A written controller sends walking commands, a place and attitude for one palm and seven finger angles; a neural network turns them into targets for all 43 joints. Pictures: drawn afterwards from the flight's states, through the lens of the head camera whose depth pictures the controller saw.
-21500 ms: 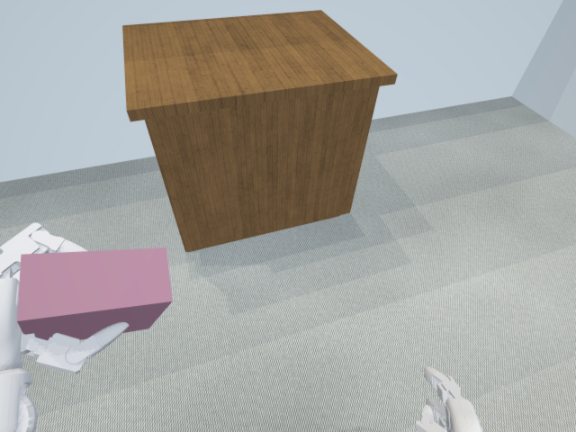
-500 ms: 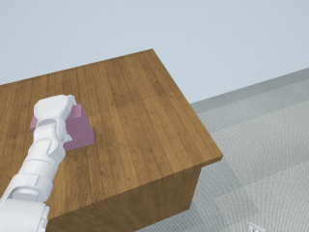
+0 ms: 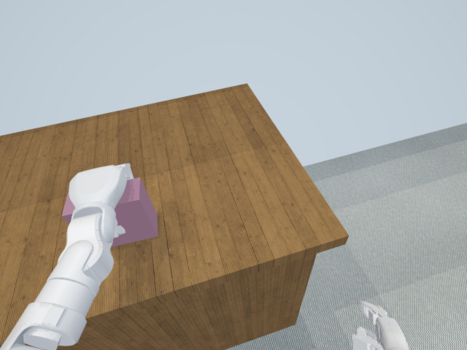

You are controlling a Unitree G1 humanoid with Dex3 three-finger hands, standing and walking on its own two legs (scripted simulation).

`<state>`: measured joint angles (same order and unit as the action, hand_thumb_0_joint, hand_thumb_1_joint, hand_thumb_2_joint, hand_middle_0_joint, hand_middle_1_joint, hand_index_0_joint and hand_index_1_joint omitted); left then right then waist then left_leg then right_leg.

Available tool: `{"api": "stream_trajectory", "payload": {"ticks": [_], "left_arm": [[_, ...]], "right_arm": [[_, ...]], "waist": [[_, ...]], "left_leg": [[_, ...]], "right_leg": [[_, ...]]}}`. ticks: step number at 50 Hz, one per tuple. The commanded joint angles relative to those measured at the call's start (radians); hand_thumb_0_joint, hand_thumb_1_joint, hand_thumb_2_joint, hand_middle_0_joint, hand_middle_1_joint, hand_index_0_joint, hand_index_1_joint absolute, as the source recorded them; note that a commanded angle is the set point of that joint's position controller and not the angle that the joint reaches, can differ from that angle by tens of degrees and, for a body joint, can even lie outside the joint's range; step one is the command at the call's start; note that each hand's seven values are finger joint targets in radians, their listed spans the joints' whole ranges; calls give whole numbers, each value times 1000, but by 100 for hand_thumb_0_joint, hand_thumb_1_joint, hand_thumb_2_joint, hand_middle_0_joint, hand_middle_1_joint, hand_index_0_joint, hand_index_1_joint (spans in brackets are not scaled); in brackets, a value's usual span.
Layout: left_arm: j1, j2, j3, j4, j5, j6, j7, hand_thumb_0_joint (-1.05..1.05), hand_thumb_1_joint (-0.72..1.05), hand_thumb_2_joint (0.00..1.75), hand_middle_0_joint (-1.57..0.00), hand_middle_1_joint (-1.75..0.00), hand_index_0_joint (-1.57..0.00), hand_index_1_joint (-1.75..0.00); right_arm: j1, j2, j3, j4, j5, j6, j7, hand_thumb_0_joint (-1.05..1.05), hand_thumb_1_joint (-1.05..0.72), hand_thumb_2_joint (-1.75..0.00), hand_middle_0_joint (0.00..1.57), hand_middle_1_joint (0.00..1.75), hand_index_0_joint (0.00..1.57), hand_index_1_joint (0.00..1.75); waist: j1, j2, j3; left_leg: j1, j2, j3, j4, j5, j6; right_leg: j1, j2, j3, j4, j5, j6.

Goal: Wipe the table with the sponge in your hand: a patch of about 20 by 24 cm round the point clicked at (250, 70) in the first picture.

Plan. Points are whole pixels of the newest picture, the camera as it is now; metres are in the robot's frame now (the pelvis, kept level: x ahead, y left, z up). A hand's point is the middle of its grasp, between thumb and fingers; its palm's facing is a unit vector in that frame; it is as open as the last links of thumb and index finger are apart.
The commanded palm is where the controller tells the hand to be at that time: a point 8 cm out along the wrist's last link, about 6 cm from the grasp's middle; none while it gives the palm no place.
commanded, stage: wipe back along the middle lane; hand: left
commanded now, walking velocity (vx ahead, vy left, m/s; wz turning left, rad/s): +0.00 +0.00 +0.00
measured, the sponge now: (119, 221) +0.33 +0.27 +0.03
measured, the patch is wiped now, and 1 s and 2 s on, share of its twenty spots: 0.65 0.70 0.75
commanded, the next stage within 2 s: slide across to the third lane in 0.84 s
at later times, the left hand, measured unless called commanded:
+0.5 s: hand (118, 219) +0.31 +0.24 +0.08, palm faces +0.02 -0.05 -1.00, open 9.9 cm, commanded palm +0.26 +0.23 +0.11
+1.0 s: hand (115, 251) +0.24 +0.22 +0.08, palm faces +0.05 -0.10 -0.99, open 9.9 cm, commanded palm +0.21 +0.21 +0.12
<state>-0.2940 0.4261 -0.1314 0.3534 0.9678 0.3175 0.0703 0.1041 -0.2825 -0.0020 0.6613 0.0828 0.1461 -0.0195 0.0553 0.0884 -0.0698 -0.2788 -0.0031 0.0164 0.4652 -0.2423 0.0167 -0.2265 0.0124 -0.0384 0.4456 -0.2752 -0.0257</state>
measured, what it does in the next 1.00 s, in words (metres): stands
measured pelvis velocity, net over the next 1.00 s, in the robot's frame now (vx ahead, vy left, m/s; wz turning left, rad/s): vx -0.01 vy -0.02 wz -0.02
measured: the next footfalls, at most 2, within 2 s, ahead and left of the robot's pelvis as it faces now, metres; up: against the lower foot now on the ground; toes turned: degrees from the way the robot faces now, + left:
none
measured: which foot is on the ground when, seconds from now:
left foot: down 0.00-1.00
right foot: down 0.00-1.00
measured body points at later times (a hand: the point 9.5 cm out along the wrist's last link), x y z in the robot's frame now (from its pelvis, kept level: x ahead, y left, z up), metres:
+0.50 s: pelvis +0.00 +0.00 +0.00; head +0.00 -0.04 +0.45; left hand +0.30 +0.24 +0.13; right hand +0.21 -0.21 -0.11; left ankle +0.00 +0.11 -0.74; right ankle -0.03 -0.10 -0.74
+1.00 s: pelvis -0.01 -0.02 +0.00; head -0.03 -0.07 +0.45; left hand +0.24 +0.22 +0.13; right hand +0.23 -0.22 -0.09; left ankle +0.00 +0.11 -0.74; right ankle -0.03 -0.10 -0.74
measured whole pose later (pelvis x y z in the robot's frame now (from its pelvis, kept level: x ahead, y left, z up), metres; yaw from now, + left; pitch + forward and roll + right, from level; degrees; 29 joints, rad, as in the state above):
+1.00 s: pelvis -0.01 -0.02 +0.00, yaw -1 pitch -1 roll +1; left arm 0.10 0.38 -0.18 -0.11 0.95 0.43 0.08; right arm 0.02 -0.27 0.02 0.64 0.07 0.12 0.01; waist 0.10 0.12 -0.05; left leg -0.19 0.01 0.03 0.46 -0.24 -0.01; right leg -0.16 0.03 -0.02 0.48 -0.29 -0.05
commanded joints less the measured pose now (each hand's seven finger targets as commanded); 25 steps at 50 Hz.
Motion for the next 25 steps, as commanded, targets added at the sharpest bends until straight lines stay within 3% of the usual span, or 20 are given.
{"api": "stream_trajectory", "payload": {"ticks": [1, 4, 5, 7, 9, 10, 13, 15, 18, 20, 21, 22, 23, 25], "left_arm": [[-173, 106, 22, -141, -11, 23, -3, 0, 10, 130, -120, -160, -120, -160], [-205, 82, -6, -144, -13, 47, 2, 0, 10, 130, -120, -160, -120, -160], [-219, 117, 29, -151, -18, 54, 4, 0, 10, 130, -120, -160, -120, -160], [-225, 90, -3, -127, -17, 69, 4, 0, 10, 130, -120, -160, -120, -160], [-191, 66, -18, -141, -16, 75, 0, 0, 10, 130, -120, -160, -120, -160], [-167, 87, 9, -165, -16, 72, 1, 0, 10, 130, -120, -160, -120, -160], [-106, 5, -62, -204, -23, 66, -6, 0, 10, 130, -120, -160, -120, -160], [-68, 36, -23, -230, -24, 70, -5, 0, 10, 130, -120, -160, -120, -160], [-34, 0, -61, -264, -33, 82, -8, 0, 10, 130, -120, -160, -120, -160], [-37, 13, -46, -303, -35, 92, -5, 0, 10, 130, -120, -160, -120, -160], [-11, -13, -66, -308, -43, 97, -3, 0, 10, 130, -120, -160, -120, -160], [31, 13, -38, -307, -45, 100, 0, 0, 10, 130, -120, -160, -120, -160], [49, -7, -54, -337, -50, 102, -2, 0, 10, 130, -120, -160, -120, -160], [102, 59, 12, -363, -51, 105, 3, 0, 10, 130, -120, -160, -120, -160]], "right_arm": [[-138, -108, -31, -141, 0, -39, -3, 0, -90, -90, 20, 30, 20, 30], [-150, -105, -26, -137, 3, -38, -8, 0, -90, -90, 20, 30, 20, 30], [-165, -106, -22, -139, 4, -38, -11, 0, -90, -90, 20, 30, 20, 30], [-158, -104, -20, -131, 5, -36, -15, 0, -90, -90, 20, 30, 20, 30], [-162, -103, -19, -134, 3, -38, -11, 0, -90, -90, 20, 30, 20, 30], [-174, -103, -17, -141, 1, -39, -7, 0, -90, -90, 20, 30, 20, 30], [-170, -96, -18, -150, 0, -45, 7, 0, -90, -90, 20, 30, 20, 30], [-191, -97, -17, -157, -3, -46, 12, 0, -90, -90, 20, 30, 20, 30], [-190, -95, -17, -159, 0, -48, 20, 0, -90, -90, 20, 30, 20, 30], [-211, -95, -17, -160, 0, -47, 21, 0, -90, -90, 20, 30, 20, 30], [-205, -90, -17, -164, -1, -51, 23, 0, -90, -90, 20, 30, 20, 30], [-205, -92, -17, -161, 1, -53, 26, 0, -90, -90, 20, 30, 20, 30], [-215, -90, -15, -168, 0, -55, 29, 0, -90, -90, 20, 30, 20, 30], [-227, -95, -17, -166, -3, -54, 30, 0, -90, -90, 20, 30, 20, 30]], "waist": [[4, -94, -184], [-1, -111, -163], [6, -97, -154], [-1, -115, -147], [6, -121, -170], [20, -93, -189], [14, -107, -197], [29, -100, -192], [19, -118, -165], [25, -108, -159], [25, -126, -159], [32, -136, -157], [32, -129, -165], [47, -139, -173]], "left_leg": [[126, -21, -34, -32, 263, 33], [123, -19, -36, -44, 221, 32], [122, -16, -44, -54, 212, 31], [122, -19, -41, -54, 196, 30], [131, -19, -42, -48, 225, 29], [140, -15, -51, -50, 243, 27], [149, -14, -53, -37, 274, 26], [142, -11, -58, -40, 280, 26], [139, -10, -53, -36, 291, 26], [146, -6, -58, -41, 284, 25], [146, -10, -52, -35, 287, 29], [141, -9, -51, -32, 301, 27], [143, -13, -46, -30, 319, 28], [139, -14, -45, -30, 330, 25]], "right_leg": [[33, 23, 15, -43, 281, -36], [18, 22, 11, -54, 232, -34], [15, 25, 18, -57, 212, -39], [15, 24, 8, -58, 195, -35], [31, 24, 8, -50, 226, -36], [36, 27, 17, -44, 231, -43], [44, 27, 2, -31, 263, -40], [50, 29, 15, -31, 268, -43], [51, 26, 6, -27, 293, -38], [43, 29, 16, -28, 277, -41], [56, 27, 6, -25, 289, -38], [65, 27, 9, -22, 311, -38], [80, 25, 13, -21, 345, -37], [105, 26, 34, -18, 378, -38]]}}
